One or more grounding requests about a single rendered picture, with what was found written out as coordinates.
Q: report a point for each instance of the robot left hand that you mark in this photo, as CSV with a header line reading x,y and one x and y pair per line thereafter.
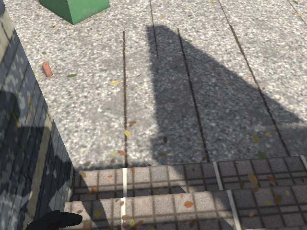
x,y
54,220

